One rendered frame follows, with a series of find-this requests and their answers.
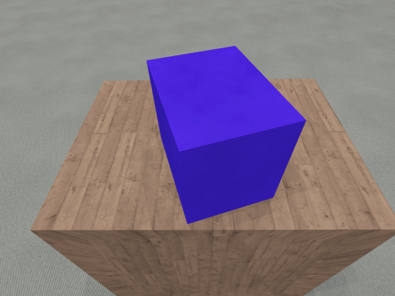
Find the carton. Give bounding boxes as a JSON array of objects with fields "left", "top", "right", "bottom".
[{"left": 147, "top": 46, "right": 306, "bottom": 224}]

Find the pedestal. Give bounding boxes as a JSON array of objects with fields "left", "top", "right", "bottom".
[{"left": 30, "top": 78, "right": 395, "bottom": 296}]

